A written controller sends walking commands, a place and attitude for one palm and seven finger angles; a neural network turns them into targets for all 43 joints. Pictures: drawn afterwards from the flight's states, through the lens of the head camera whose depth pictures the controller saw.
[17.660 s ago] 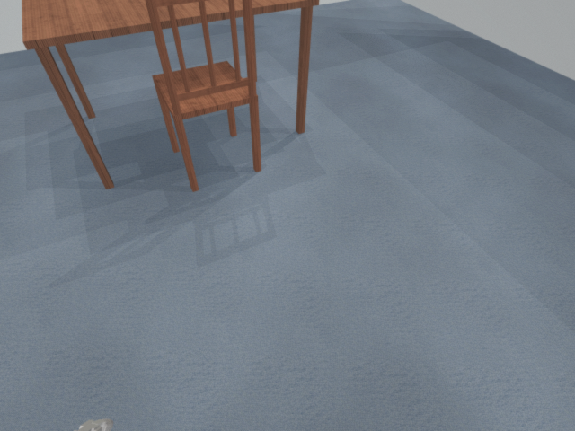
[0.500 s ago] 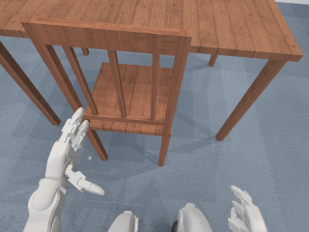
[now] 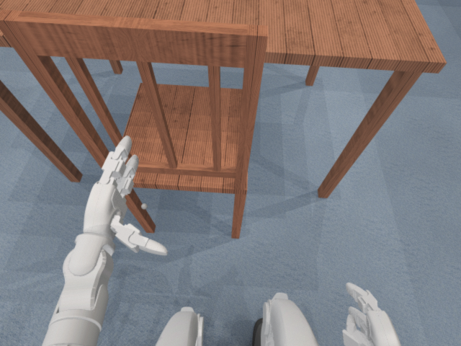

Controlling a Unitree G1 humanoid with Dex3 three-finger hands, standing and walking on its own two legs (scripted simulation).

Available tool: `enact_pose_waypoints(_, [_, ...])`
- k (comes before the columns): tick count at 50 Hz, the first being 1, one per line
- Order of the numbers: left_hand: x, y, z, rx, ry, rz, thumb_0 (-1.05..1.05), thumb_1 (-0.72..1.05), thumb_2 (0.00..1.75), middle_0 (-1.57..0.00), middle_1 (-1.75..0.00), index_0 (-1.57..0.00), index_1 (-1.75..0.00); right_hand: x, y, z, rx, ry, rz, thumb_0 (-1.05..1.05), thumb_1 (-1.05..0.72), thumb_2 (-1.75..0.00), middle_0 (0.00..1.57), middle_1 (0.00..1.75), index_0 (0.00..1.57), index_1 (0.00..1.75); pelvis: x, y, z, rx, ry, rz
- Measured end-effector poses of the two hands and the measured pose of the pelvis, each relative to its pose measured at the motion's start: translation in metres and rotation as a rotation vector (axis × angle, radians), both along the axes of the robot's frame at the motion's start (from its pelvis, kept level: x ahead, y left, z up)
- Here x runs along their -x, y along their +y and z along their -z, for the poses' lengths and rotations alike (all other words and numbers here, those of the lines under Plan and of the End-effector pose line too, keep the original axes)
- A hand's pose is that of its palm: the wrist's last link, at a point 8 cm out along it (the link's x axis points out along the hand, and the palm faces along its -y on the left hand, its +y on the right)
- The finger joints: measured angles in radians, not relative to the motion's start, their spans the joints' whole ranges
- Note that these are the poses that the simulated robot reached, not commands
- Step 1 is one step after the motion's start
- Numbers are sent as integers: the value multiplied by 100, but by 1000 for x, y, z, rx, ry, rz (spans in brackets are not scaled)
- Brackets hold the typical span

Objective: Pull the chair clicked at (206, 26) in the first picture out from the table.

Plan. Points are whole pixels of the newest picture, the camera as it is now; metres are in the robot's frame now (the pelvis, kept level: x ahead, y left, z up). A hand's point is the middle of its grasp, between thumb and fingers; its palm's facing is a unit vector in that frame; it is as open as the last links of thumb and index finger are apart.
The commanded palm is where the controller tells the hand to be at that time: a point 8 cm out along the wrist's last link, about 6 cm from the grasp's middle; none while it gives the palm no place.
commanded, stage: aim the fingers beside a spindle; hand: left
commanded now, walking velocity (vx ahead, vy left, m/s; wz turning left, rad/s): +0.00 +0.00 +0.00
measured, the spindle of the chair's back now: (161, 124) +0.52 +0.15 +0.02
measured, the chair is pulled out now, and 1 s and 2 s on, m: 0.00 0.00 0.00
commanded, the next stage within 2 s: push the fingers through the gap in 0.92 s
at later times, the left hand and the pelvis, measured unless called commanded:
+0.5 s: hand (159, 188) +0.38 +0.14 +0.01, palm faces -0.08 -1.00 -0.04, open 16.9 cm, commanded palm +0.36 +0.20 +0.01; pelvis -0.01 +0.00 -0.01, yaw -1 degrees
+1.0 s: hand (163, 190) +0.38 +0.13 +0.01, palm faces -0.08 -1.00 -0.05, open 16.9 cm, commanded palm +0.35 +0.18 +0.01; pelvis -0.01 +0.00 -0.01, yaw +0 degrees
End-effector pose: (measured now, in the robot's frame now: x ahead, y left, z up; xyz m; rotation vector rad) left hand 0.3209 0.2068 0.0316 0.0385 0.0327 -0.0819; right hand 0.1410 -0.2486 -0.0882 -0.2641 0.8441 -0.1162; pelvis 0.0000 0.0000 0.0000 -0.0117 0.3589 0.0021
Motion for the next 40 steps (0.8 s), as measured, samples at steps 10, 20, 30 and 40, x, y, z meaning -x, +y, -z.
enact_pose_waypoints(10, [-21, -5, 11, 0, -8, -1, -1, -50, 30, -6, -8, -6, -8, 13, -6, 12, 12, 50, 16, 1, -90, -90, 20, 30, 20, 30, 5, -1, 7, -1, 21, 1])
enact_pose_waypoints(20, [-45, -17, 20, 3, -4, 7, -1, -50, 30, -6, -8, -6, -8, 30, -3, 24, 1, 110, 34, 1, -90, -90, 20, 30, 20, 30, 7, 2, 13, -4, 46, 7])
enact_pose_waypoints(30, [-39, -11, 21, -8, 1, -12, -1, -50, 30, -6, -8, -6, -8, 39, 1, 25, -16, 150, 46, 1, -90, -90, 20, 30, 20, 30, 5, 5, 11, -5, 45, 14])
enact_pose_waypoints(40, [-33, -20, 19, 2, -10, 14, -1, -50, 30, -6, -8, -6, -8, 28, 2, 22, -6, 129, 30, 1, -90, -90, 20, 30, 20, 30, 5, 7, 10, -1, 37, 5])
